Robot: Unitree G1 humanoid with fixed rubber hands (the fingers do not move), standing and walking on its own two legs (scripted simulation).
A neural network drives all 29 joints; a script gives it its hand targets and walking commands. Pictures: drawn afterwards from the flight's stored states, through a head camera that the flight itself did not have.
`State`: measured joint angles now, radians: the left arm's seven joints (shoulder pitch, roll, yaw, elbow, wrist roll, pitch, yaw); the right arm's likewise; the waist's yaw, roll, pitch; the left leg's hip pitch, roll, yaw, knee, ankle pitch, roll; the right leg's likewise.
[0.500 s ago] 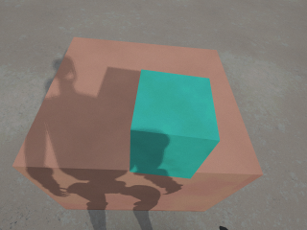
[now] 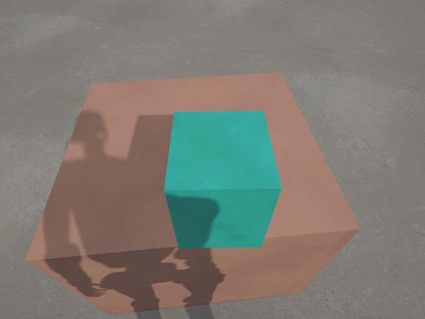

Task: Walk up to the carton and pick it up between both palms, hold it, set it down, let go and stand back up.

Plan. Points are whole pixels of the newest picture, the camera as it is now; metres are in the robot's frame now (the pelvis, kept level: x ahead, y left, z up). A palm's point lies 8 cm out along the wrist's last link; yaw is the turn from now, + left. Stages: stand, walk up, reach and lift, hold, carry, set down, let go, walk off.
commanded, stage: walk up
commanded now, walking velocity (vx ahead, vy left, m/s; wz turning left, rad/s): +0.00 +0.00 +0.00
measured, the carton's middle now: (219, 182) +0.41 -0.02 -0.02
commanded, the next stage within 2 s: stand in 0.30 s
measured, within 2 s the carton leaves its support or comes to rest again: neither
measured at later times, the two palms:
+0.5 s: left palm out of the picture -0.03 +0.19 -0.15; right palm out of the picture -0.01 -0.22 -0.15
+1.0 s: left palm (135, 308) +0.17 +0.15 -0.11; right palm out of the picture +0.14 -0.20 -0.12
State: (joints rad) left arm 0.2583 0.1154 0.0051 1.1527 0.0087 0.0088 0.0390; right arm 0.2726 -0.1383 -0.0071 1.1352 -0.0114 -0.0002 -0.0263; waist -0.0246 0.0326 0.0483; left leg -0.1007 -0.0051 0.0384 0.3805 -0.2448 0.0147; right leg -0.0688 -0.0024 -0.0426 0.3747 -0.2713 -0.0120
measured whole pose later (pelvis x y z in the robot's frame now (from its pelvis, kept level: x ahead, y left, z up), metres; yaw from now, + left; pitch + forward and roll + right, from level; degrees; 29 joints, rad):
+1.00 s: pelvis -0.06 -0.02 -0.02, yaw -2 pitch +11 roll -1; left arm -0.07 0.13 0.06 0.38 0.10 0.68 -0.12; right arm -0.16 -0.08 0.07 0.79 0.28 0.25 -0.09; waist -0.05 -0.02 -0.05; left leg -0.57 0.06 0.02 0.59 -0.20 -0.03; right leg -0.55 0.07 -0.01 0.57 -0.21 -0.06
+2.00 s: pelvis -0.03 +0.01 +0.00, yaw -5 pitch +1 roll -1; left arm 0.24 0.14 -0.11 0.47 -0.07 0.05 0.10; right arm 0.22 -0.16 -0.05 0.67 0.08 -0.13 0.08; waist 0.04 -0.03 -0.01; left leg -0.22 0.04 0.10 0.45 -0.25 0.00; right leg -0.22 0.03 0.03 0.42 -0.22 -0.01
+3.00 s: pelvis -0.03 -0.01 -0.01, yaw -4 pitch +1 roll +0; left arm 0.07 0.20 -0.12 0.76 -0.23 -0.45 0.09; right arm 0.05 -0.16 0.05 0.81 0.23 -0.46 0.03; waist 0.02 -0.04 -0.04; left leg -0.25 0.04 0.08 0.50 -0.27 -0.01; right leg -0.26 0.04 0.03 0.52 -0.27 -0.03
